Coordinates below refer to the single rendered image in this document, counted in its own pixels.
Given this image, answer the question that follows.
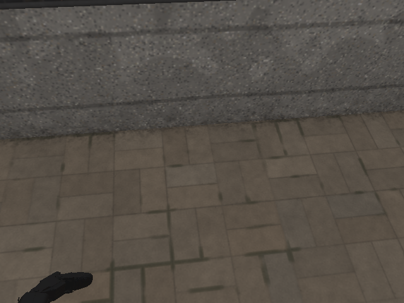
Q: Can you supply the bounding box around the robot left hand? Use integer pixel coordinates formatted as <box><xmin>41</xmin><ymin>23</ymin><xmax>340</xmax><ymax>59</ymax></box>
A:
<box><xmin>18</xmin><ymin>271</ymin><xmax>93</xmax><ymax>303</ymax></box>

